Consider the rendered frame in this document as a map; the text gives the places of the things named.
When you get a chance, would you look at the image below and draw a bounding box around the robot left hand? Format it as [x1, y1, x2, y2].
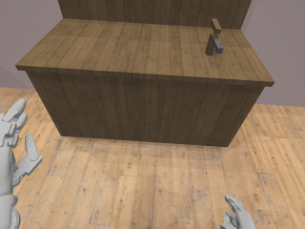
[0, 98, 43, 196]

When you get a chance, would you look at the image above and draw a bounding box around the robot right hand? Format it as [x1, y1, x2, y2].
[220, 194, 256, 229]

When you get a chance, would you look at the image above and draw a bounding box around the counter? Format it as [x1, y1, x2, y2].
[15, 0, 275, 148]

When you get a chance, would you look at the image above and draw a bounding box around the tap lever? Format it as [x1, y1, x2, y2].
[213, 36, 224, 54]

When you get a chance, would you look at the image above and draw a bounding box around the robot left forearm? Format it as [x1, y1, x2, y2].
[0, 194, 21, 229]

